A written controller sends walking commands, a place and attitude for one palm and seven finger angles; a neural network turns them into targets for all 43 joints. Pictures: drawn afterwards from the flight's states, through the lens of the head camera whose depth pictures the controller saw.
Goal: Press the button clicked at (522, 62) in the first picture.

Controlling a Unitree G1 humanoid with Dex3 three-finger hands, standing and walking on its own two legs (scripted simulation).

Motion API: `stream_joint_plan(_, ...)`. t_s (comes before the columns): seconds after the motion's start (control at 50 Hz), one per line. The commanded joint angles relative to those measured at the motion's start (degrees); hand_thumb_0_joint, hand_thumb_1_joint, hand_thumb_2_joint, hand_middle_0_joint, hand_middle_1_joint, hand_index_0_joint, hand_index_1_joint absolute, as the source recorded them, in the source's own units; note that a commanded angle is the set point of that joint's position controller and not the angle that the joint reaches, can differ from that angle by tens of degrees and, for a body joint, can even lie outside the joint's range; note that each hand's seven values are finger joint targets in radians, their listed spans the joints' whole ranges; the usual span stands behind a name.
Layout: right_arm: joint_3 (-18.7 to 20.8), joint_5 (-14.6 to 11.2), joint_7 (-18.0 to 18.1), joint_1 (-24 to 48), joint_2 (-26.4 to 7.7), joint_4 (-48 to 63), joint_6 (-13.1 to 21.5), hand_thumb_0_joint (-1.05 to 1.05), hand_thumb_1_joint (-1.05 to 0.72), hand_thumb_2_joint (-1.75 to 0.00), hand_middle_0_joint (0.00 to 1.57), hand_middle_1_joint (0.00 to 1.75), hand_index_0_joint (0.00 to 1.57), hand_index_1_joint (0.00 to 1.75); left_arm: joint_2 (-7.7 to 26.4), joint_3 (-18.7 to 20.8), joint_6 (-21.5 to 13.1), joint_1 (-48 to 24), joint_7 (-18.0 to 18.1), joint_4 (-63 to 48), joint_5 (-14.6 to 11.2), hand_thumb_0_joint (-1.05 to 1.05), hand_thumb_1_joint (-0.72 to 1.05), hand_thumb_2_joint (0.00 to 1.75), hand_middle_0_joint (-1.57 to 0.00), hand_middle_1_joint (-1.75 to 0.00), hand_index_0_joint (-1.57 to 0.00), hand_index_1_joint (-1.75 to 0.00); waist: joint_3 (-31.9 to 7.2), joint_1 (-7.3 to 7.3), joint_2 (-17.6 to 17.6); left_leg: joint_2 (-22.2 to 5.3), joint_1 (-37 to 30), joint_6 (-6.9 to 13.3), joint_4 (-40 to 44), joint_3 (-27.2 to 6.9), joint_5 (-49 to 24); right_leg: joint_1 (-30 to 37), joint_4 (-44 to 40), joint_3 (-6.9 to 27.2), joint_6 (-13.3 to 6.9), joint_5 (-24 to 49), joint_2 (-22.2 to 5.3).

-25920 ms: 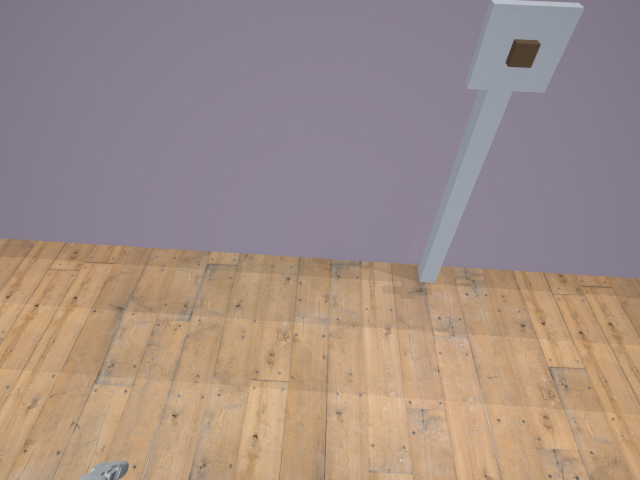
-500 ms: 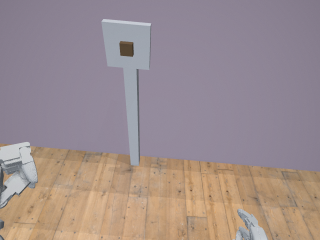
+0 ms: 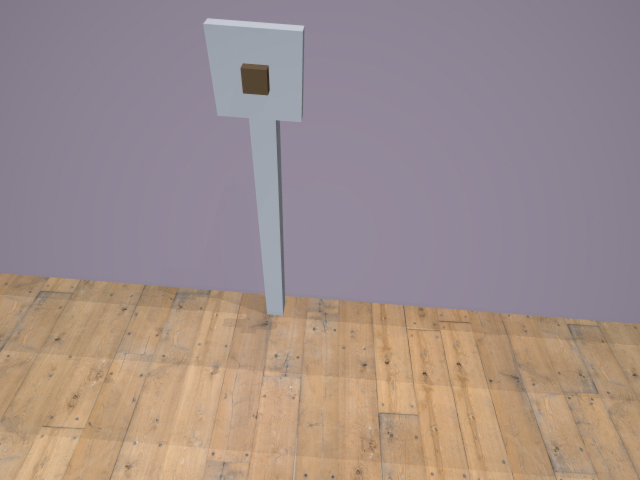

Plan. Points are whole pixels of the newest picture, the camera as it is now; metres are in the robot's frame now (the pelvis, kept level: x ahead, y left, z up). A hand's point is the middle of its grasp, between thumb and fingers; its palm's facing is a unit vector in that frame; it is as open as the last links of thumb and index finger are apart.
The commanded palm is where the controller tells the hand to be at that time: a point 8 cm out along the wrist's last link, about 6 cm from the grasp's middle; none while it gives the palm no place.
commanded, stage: let the arm hang, fingers relaxed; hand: left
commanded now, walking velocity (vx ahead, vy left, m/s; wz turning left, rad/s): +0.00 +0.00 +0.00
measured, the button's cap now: (255, 78) +0.78 +0.15 +0.14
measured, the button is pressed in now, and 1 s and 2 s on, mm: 0 0 0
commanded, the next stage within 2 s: stand and wait in 0.84 s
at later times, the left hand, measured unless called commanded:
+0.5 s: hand out of the picture -0.02 +0.19 -0.16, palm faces +0.04 -0.97 -0.25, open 6.9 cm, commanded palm none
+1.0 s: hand out of the picture +0.05 +0.17 -0.16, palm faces +0.01 -0.97 -0.24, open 7.3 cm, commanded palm none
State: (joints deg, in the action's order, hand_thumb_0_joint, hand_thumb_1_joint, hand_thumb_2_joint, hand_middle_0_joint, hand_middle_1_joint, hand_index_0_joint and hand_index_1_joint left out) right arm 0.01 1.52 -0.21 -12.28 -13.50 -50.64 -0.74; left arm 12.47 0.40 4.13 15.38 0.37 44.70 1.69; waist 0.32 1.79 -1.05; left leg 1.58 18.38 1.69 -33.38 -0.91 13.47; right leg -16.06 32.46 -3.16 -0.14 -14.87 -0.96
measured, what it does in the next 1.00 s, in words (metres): stands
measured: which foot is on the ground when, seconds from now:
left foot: down 0.00-1.00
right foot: down 0.00-1.00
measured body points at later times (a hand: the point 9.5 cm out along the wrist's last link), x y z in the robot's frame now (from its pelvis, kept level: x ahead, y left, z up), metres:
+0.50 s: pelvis +0.00 -0.01 +0.01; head +0.01 -0.02 +0.46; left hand -0.02 +0.24 -0.14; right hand -0.01 -0.23 -0.15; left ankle +0.05 +0.10 -0.73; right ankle +0.03 -0.12 -0.73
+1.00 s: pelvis +0.02 -0.02 +0.01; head +0.03 -0.03 +0.46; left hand +0.05 +0.22 -0.14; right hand +0.02 -0.26 -0.15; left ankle +0.05 +0.10 -0.73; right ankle +0.03 -0.12 -0.73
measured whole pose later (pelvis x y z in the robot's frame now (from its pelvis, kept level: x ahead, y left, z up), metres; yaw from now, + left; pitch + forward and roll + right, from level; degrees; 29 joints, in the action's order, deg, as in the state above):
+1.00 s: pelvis +0.02 -0.02 +0.01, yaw +0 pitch -2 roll +0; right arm 0.9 0.8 1.4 -14.0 -10.7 -64.1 -0.8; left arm 11.4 1.1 -0.3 11.5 1.3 64.7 0.3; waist 3.9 0.6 0.8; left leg 0.1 11.4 -0.2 -23.0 -1.3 9.6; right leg -9.5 22.8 -3.4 -1.9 -11.3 0.7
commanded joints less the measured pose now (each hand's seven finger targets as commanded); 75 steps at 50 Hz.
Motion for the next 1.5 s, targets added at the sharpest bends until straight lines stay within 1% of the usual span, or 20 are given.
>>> stream_joint_plan(0.0, 1.3, 0.0, 0.9, 0.0, -6.8, 0.5, 1.2, 0.0, -0.9, -0.9, 0.2, 0.3, 0.2, 0.3, 9.1, 2.1, -3.9, 2.6, 0.3, 4.0, -0.6, 0.0, 0.9, 0.9, -0.79, -0.94, -0.79, -0.94, -1.2, -2.79, 9.1, -5.8, 2.2, 1.3, 14.0, -9.1, 4.3, 6.3, -8.9, 6.4, -3.2, -2.6, -3.3)
stream_joint_plan(0.04, 1.4, 0.0, 1.3, -1.9, -5.5, -1.6, 1.0, 0.0, -0.9, -0.9, 0.2, 0.3, 0.2, 0.3, 7.9, 2.7, -4.2, 3.8, 0.4, 8.1, -0.7, 0.0, 0.9, 0.9, -0.71, -0.86, -0.71, -0.86, -1.9, -2.46, 11.7, -5.6, 0.0, 1.1, 13.8, -8.1, 4.2, 6.2, -10.4, 6.2, -3.8, -2.4, -3.8)
stream_joint_plan(0.12, 1.7, -0.3, 1.5, -5.9, -5.1, -5.2, 0.3, 0.0, -0.9, -0.9, 0.2, 0.3, 0.2, 0.3, 8.1, 1.9, -4.4, 4.1, 0.4, 13.3, -1.0, 0.0, 0.9, 0.9, -0.57, -0.7, -0.57, -0.7, 1.2, -1.67, 5.2, -5.4, -1.8, 1.1, 13.5, -7.3, 6.1, 2.8, -13.5, 6.6, -4.3, -6.6, -4.4)
stream_joint_plan(0.18, 1.9, -0.5, 1.5, -7.8, -4.8, -7.3, -0.1, 0.0, -0.9, -0.9, 0.2, 0.3, 0.2, 0.3, 8.2, 1.5, -4.3, 4.7, 0.6, 15.9, -1.1, 0.0, 0.9, 0.9, -0.46, -0.58, -0.46, -0.58, 3.9, -1.46, 2.1, -5.3, -2.3, 1.2, 12.8, -6.6, 6.7, 0.0, -15.5, 7.0, -4.6, -10.6, -4.9)
stream_joint_plan(0.26, 2.0, -0.6, 1.7, -9.6, -4.2, -9.2, 0.0, 0.0, -0.9, -0.9, 0.2, 0.3, 0.2, 0.3, 7.9, 1.5, -4.6, 5.4, 0.9, 18.0, -1.2, 0.0, 0.9, 0.9, -0.31, -0.42, -0.31, -0.42, 3.0, -1.16, 0.5, -5.0, -4.9, 1.1, 11.4, -5.7, 3.4, -0.7, -15.7, 7.0, -4.8, -10.3, -5.2)
stream_joint_plan(0.32, 1.8, -0.5, 1.7, -10.1, -3.6, -10.3, 0.0, 0.0, -0.9, -0.9, 0.2, 0.3, 0.2, 0.3, 7.6, 1.6, -4.3, 4.9, 1.0, 18.8, -1.2, 0.0, 0.9, 0.9, -0.2, -0.3, -0.2, -0.3, 5.3, -1.29, 0.4, -5.4, -3.4, 1.3, 13.0, -6.5, 4.5, -1.1, -15.0, 6.5, -4.6, -10.5, -4.9)
stream_joint_plan(0.5, 1.8, -0.2, 1.7, -8.4, -2.3, -11.1, 0.2, 0.0, -0.9, -0.9, 0.2, 0.3, 0.2, 0.3, 6.5, 1.9, -4.5, 3.3, 1.3, 18.7, -1.0, 0.0, 0.9, 0.9, -0.2, -0.3, -0.2, -0.3, 6.8, -1.7, 1.6, -5.3, -1.8, 1.0, 14.3, -6.2, 3.8, 0.2, -14.6, 6.5, -4.3, -9.0, -4.7)
stream_joint_plan(0.54, 1.8, -0.2, 1.7, -7.9, -2.2, -11.1, 0.5, 0.0, -0.9, -0.9, 0.2, 0.3, 0.2, 0.3, 6.3, 2.0, -4.8, 2.7, 1.3, 18.5, -1.0, 0.0, 0.9, 0.9, -0.2, -0.3, -0.2, -0.3, 5.6, -1.63, 2.6, -5.5, -2.6, 1.0, 14.6, -6.4, 1.6, 1.3, -13.9, 6.6, -4.2, -6.2, -4.5)
stream_joint_plan(0.62, 1.8, -0.3, 1.7, -6.7, -2.3, -11.0, 0.9, 0.0, -0.9, -0.9, 0.2, 0.3, 0.2, 0.3, 6.2, 2.0, -5.0, 1.3, 1.3, 18.1, -1.0, 0.0, 0.9, 0.9, -0.2, -0.3, -0.2, -0.3, 4.7, -1.85, 2.0, -5.9, -3.3, 0.8, 14.7, -6.1, -2.3, 3.3, -13.6, 5.9, -3.7, -2.0, -4.7)
stream_joint_plan(0.68, 1.8, -0.3, 1.7, -5.8, -2.3, -11.1, 0.8, 0.0, -0.9, -0.9, 0.2, 0.3, 0.2, 0.3, 6.2, 2.1, -5.1, 0.1, 1.3, 17.8, -1.0, 0.0, 0.9, 0.9, -0.2, -0.3, -0.2, -0.3, 5.3, -1.73, 2.5, -5.7, -3.6, 0.5, 14.3, -5.4, -3.2, 3.2, -14.5, 6.3, -3.7, -2.2, -5.0)
stream_joint_plan(0.8, 1.8, -0.3, 1.8, -5.1, -2.9, -11.3, 0.8, 0.0, -0.9, -0.9, 0.2, 0.3, 0.2, 0.3, 6.7, 2.1, -5.3, -1.4, 1.3, 17.6, -1.1, 0.0, 0.9, 0.9, -0.2, -0.3, -0.2, -0.3, 3.5, -1.5, 1.5, -5.9, -5.4, 0.1, 13.8, -4.8, -5.1, 4.5, -15.4, 6.6, -3.7, -1.0, -5.3)
stream_joint_plan(0.86, 1.9, -0.5, 1.8, -4.6, -3.4, -11.4, 0.9, 0.0, -0.9, -0.9, 0.2, 0.3, 0.2, 0.3, 7.1, 2.2, -5.4, -1.7, 1.3, 17.7, -1.1, 0.0, 0.9, 0.9, -0.2, -0.3, -0.2, -0.3, 2.5, -1.51, 2.1, -6.1, -6.5, 0.0, 13.4, -4.6, -7.3, 5.3, -15.3, 6.6, -3.7, 1.8, -5.3)
stream_joint_plan(0.96, 1.8, -0.5, 1.9, -4.1, -4.1, -11.6, 0.7, 0.0, -0.9, -0.9, 0.2, 0.3, 0.2, 0.3, 7.3, 2.0, -5.4, -1.9, 1.3, 18.2, -1.2, 0.0, 0.9, 0.9, -0.2, -0.3, -0.2, -0.3, 2.4, -1.39, 1.6, -6.4, -7.6, -0.1, 13.5, -4.4, -6.9, 5.3, -16.0, 6.7, -3.6, 1.7, -5.3)
stream_joint_plan(1.0, 1.7, -0.5, 1.9, -4.0, -4.1, -12.0, 0.7, 0.0, -0.9, -0.9, 0.2, 0.3, 0.2, 0.3, 7.4, 1.8, -5.3, -2.0, 1.3, 18.6, -1.3, 0.0, 0.9, 0.9, -0.2, -0.3, -0.2, -0.3, 3.1, -1.39, 2.6, -6.5, -7.5, -0.1, 14.0, -4.4, -6.2, 4.9, -16.4, 7.0, -3.7, 0.5, -5.3)
stream_joint_plan(1.06, 1.8, -0.6, 1.9, -4.0, -4.7, -11.9, 0.7, 0.0, -0.9, -0.9, 0.2, 0.3, 0.2, 0.3, 7.8, 1.9, -5.4, -2.0, 1.3, 18.8, -1.3, 0.0, 0.9, 0.9, -0.2, -0.3, -0.2, -0.3, 2.1, -1.33, 1.0, -6.7, -8.3, -0.1, 13.9, -4.4, -7.5, 5.7, -16.1, 6.8, -3.6, 2.3, -5.2)
stream_joint_plan(1.1, 1.6, -0.5, 2.0, -3.6, -4.8, -12.2, 0.8, 0.0, -0.9, -0.9, 0.2, 0.3, 0.2, 0.3, 7.7, 1.8, -5.4, -2.0, 1.3, 19.0, -1.3, 0.0, 0.9, 0.9, -0.2, -0.3, -0.2, -0.3, 1.8, -1.38, 2.6, -6.9, -8.8, -0.1, 14.2, -4.6, -8.2, 6.0, -15.7, 6.7, -3.6, 3.8, -5.2)
stream_joint_plan(1.16, 1.6, -0.7, 2.0, -3.3, -5.0, -12.2, 0.7, 0.0, -0.9, -0.9, 0.2, 0.3, 0.2, 0.3, 8.0, 1.7, -5.4, -1.7, 1.3, 19.2, -1.3, 0.0, 0.9, 0.9, -0.2, -0.3, -0.2, -0.3, 1.9, -1.44, 1.5, -6.9, -9.0, -0.1, 14.2, -4.5, -8.3, 6.1, -15.8, 6.5, -3.4, 4.5, -5.2)
stream_joint_plan(1.3, 1.5, -0.6, 1.9, -2.8, -4.9, -12.6, 0.6, 0.0, -0.9, -0.9, 0.2, 0.3, 0.2, 0.3, 8.2, 1.6, -5.4, -2.2, 1.3, 19.6, -1.3, 0.0, 0.9, 0.9, -0.2, -0.3, -0.2, -0.3, 3.0, -1.32, 1.3, -6.8, -9.3, -0.3, 14.8, -4.1, -6.7, 5.4, -17.1, 7.1, -3.3, 2.0, -5.3)
stream_joint_plan(1.44, 1.6, -0.6, 2.0, -2.3, -5.1, -12.7, 0.8, 0.0, -0.9, -0.9, 0.2, 0.3, 0.2, 0.3, 8.2, 1.7, -5.6, -2.4, 1.3, 19.4, -1.3, 0.0, 0.9, 0.9, -0.2, -0.3, -0.2, -0.3, 1.9, -1.44, 1.5, -7.1, -9.9, -0.4, 14.8, -3.9, -8.7, 6.8, -16.6, 7.0, -3.3, 6.0, -5.4)
stream_joint_plan(1.48, 1.5, -0.6, 2.0, -2.1, -5.2, -12.6, 0.8, 0.0, -0.9, -0.9, 0.2, 0.3, 0.2, 0.3, 8.2, 1.7, -5.6, -2.9, 1.4, 19.3, -1.3, 0.0, 0.9, 0.9, -0.2, -0.3, -0.2, -0.3, 2.8, -1.37, 1.4, -7.1, -9.4, -0.4, 15.0, -4.1, -8.6, 6.7, -16.6, 7.0, -3.3, 6.2, -5.2)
